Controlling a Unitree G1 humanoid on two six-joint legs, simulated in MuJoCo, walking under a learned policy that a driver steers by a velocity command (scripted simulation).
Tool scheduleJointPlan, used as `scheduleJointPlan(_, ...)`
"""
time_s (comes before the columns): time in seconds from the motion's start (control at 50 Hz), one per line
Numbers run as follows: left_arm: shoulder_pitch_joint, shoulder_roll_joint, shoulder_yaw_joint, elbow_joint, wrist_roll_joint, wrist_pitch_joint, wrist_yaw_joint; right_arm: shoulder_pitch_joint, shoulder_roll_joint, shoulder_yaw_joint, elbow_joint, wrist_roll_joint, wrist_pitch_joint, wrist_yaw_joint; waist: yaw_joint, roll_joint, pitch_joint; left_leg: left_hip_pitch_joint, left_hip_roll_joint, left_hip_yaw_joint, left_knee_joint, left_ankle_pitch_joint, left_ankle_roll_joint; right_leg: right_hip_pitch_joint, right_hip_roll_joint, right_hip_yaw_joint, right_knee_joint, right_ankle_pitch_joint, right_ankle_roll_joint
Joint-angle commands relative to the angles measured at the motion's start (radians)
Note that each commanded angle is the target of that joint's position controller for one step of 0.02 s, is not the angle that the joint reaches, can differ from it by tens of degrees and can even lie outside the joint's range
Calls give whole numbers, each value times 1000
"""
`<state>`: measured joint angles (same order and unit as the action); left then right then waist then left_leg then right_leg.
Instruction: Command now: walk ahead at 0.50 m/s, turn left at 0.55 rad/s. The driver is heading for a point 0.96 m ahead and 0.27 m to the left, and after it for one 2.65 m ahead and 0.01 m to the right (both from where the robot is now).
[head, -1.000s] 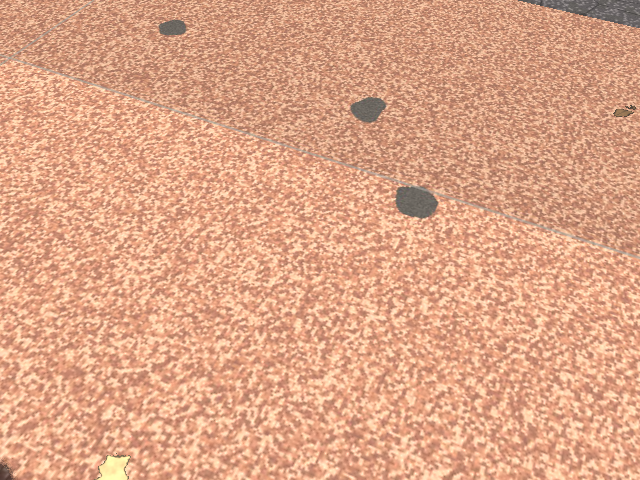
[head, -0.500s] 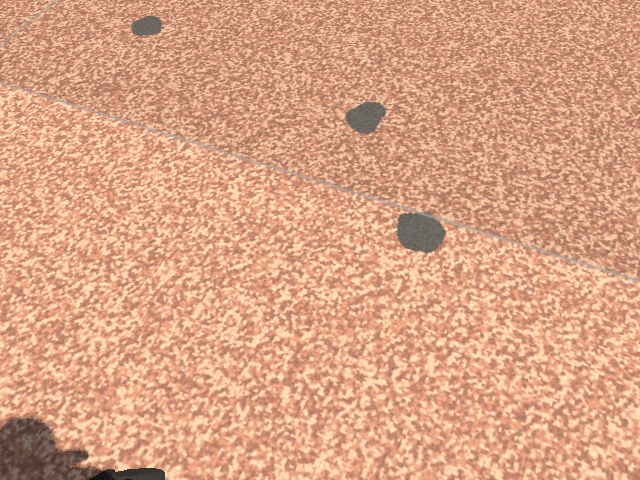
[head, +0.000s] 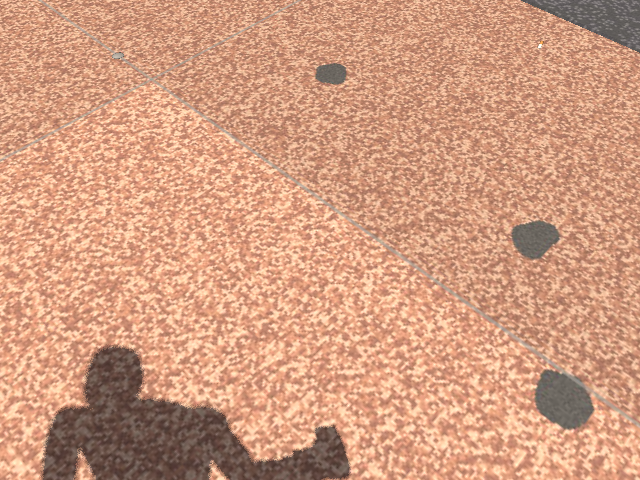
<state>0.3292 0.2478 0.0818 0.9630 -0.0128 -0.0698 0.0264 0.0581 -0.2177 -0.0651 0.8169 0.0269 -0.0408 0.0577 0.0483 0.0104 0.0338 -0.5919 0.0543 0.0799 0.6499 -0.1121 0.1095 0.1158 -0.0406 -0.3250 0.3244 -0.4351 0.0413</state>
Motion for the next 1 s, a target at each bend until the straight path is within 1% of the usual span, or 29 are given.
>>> scheduleJointPlan(0.02,-60,213,41,-69,-16,9,6,254,-208,-86,-18,10,-10,-9,-207,-94,-153,414,-134,64,-88,-18,86,-114,-211,43,451,1131,-105)
scheduleJointPlan(0.04,-47,156,21,-96,12,-3,4,369,-309,-117,7,5,0,-34,-223,66,-233,704,42,-226,-109,-21,147,-401,-152,53,783,614,-56)
scheduleJointPlan(0.06,19,30,-16,-156,15,-44,-11,317,-379,-120,-27,-3,-12,-32,-98,252,-354,982,277,-859,-277,-169,363,-803,82,241,1126,-145,-3)
scheduleJointPlan(0.08,-111,118,-3,-185,-28,-90,-27,362,-287,-91,-28,-17,-20,-24,-174,112,-383,998,286,-905,-387,-201,327,-919,49,428,1167,-116,-37)
scheduleJointPlan(0.1,-166,129,-1,-202,-52,-105,-32,329,-225,-75,-24,-19,-29,-25,-161,82,-251,900,256,-734,-374,-139,278,-975,2,418,1116,-34,-68)
scheduleJointPlan(0.12,-163,124,-1,-189,-32,-106,-25,244,-181,-61,-42,-11,-37,-23,-104,-21,-163,728,204,-595,-369,-34,234,-920,-50,416,1016,46,-73)
scheduleJointPlan(0.14,-156,140,10,-178,-3,-95,-17,173,-141,-49,-62,-10,-39,-26,-65,-24,-126,592,160,-495,-377,51,205,-838,-82,413,927,86,-66)
scheduleJointPlan(0.16,-132,146,17,-176,5,-78,-18,142,-130,-42,-80,-17,-39,-31,-35,-10,-109,504,136,-451,-400,96,198,-771,-100,416,886,114,-57)
scheduleJointPlan(0.2,-133,127,17,-191,19,-54,-17,153,-162,-47,-86,-14,-43,-43,-18,-10,-88,418,116,-409,-427,184,204,-735,-100,396,799,145,-24)
scheduleJointPlan(0.26,-237,101,7,-235,28,-40,-11,210,-205,-58,-82,-10,-43,-64,-45,6,-50,369,80,-345,-438,232,186,-764,-73,373,599,288,16)
scheduleJointPlan(0.32,-347,76,-6,-268,21,-46,-20,252,-202,-57,-81,-3,-33,-73,-92,55,-35,354,29,-306,-414,145,134,-714,-17,363,350,475,16)
scheduleJointPlan(0.4,-432,95,-7,-310,5,-60,-40,308,-201,-56,-73,1,-22,-75,-129,88,-32,404,55,-376,-351,67,108,-663,27,371,203,522,-1)
scheduleJointPlan(0.46,-411,133,6,-319,2,-77,-54,310,-201,-57,-80,-1,-11,-83,-105,114,-41,485,92,-469,-262,61,91,-620,38,389,149,413,-32)
scheduleJointPlan(0.48,-367,144,12,-312,1,-82,-54,297,-201,-57,-87,-2,-8,-84,-79,134,-50,492,91,-487,-228,92,80,-567,43,381,135,375,-49)
scheduleJointPlan(0.5,-279,167,25,-291,12,-88,-48,269,-186,-52,-102,-3,-5,-85,-26,136,-84,480,41,-468,-129,198,48,-443,48,365,88,405,-76)
scheduleJointPlan(0.52,-153,215,40,-281,40,-94,-42,241,-144,-35,-131,-13,-6,-82,36,93,-207,392,-22,-409,98,192,1,-207,-67,446,135,517,-135)
scheduleJointPlan(0.54,-25,297,57,-271,67,-86,-33,341,-85,-19,-161,-13,-11,-88,20,-137,-376,87,-153,-283,461,-171,-79,174,-320,768,163,721,-273)
scheduleJointPlan(0.56,-6,266,51,-259,42,-71,-44,437,-133,-17,-169,-1,-17,-84,-17,-359,-474,-95,-159,-280,666,-561,-110,269,-453,1070,101,706,-375)
scheduleJointPlan(0.58,-66,168,25,-288,27,-56,-40,396,-221,-41,-145,7,-4,-84,-4,-213,-345,-155,-98,-296,764,-509,-133,158,-415,936,100,680,-339)
scheduleJointPlan(0.6,-116,121,9,-301,26,-40,-34,304,-244,-49,-162,0,10,-86,1,-119,-238,-157,-63,-243,760,-446,-148,18,-361,743,103,747,-294)
scheduleJointPlan(0.62,-159,106,0,-298,28,-29,-34,262,-236,-53,-174,-8,23,-88,-22,-68,-165,-126,-32,-214,708,-407,-157,-117,-303,623,85,811,-271)
scheduleJointPlan(0.68,-214,134,8,-279,36,-23,-33,273,-152,-43,-195,1,60,-86,-75,-135,-84,-14,7,-148,553,-327,-159,-340,-225,447,-16,791,-256)
scheduleJointPlan(0.72,-223,170,22,-268,35,-20,-24,241,-132,-35,-220,-4,67,-86,-73,-141,-101,-22,18,-136,461,-260,-166,-319,-251,407,-45,835,-283)
scheduleJointPlan(0.78,-232,182,24,-253,20,-2,-14,202,-122,-27,-231,-15,63,-75,-63,-113,-157,53,15,-127,295,-124,-156,-288,-249,342,-47,824,-285)
scheduleJointPlan(0.9,-199,216,25,-214,-9,26,-25,85,-137,-27,-274,-20,61,-48,-29,-132,-125,167,-30,-78,8,-107,-117,-240,-251,317,9,661,-248)
scheduleJointPlan(0.94,-206,211,20,-202,-24,31,-24,115,-140,-32,-263,-21,53,-45,-60,-132,-122,286,-60,-48,-187,1,-81,-255,-228,311,90,580,-203)
scheduleJointPlan(0.96,-155,176,7,-180,-19,29,-27,135,-172,-41,-256,-27,50,-51,-59,-95,-134,402,-43,-85,-274,138,-53,-298,-186,288,155,519,-151)
scheduleJointPlan(0.98,-129,115,-17,-188,19,21,-33,172,-245,-54,-266,-42,49,-66,-50,52,-221,583,133,-269,-243,510,0,-404,-116,218,319,309,-73)
scheduleJointPlan(1.0,-76,65,-42,-202,43,18,-44,134,-254,-41,-286,-61,54,-75,-9,233,-261,681,323,-478,-217,656,175,-587,-32,231,479,-170,0)
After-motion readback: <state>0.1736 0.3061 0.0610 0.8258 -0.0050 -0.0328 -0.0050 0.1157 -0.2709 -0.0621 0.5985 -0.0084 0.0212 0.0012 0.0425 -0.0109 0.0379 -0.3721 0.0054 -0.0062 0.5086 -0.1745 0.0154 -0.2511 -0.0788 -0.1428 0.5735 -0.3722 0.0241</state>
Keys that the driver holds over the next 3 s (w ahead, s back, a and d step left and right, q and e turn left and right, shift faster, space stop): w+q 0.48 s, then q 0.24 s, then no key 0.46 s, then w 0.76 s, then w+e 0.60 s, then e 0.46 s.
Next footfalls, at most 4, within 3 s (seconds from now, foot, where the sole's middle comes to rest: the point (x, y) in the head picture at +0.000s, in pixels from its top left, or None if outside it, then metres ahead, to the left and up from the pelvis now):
0.04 left None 0.19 0.09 -0.76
0.52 right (365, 454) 0.51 -0.05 -0.76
0.96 left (232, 473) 0.46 0.21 -0.76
1.26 right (354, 436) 0.55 -0.02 -0.76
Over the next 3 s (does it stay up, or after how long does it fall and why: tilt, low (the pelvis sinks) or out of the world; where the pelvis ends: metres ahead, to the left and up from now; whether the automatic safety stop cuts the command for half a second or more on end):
stays up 1.08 0.42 0.02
